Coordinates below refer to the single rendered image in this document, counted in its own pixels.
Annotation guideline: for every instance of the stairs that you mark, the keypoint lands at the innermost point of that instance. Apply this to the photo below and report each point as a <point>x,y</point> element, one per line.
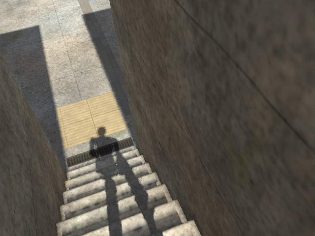
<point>120,196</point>

